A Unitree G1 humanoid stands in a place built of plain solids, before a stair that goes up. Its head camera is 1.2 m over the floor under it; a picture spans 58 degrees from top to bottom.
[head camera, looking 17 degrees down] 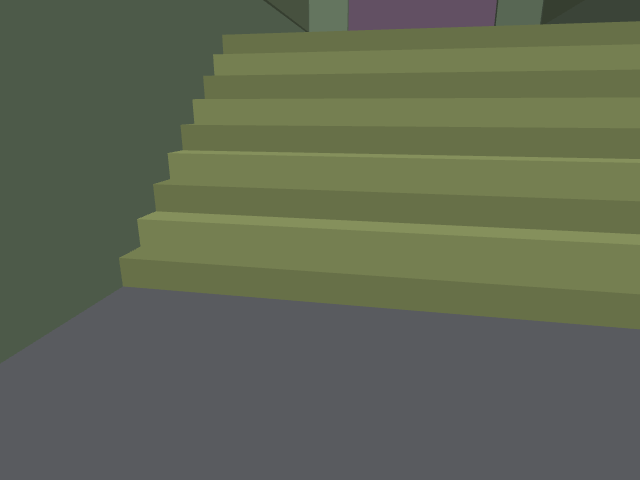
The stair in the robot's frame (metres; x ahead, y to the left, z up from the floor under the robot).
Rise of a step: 0.21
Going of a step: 0.26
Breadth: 4.06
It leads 11 degrees to the right of straight ahead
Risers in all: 9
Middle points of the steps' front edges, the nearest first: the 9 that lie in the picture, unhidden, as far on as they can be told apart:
2.43 -0.60 0.21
2.68 -0.65 0.42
2.93 -0.70 0.64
3.18 -0.75 0.85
3.43 -0.80 1.06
3.68 -0.85 1.27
3.94 -0.89 1.49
4.19 -0.94 1.70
4.44 -0.99 1.91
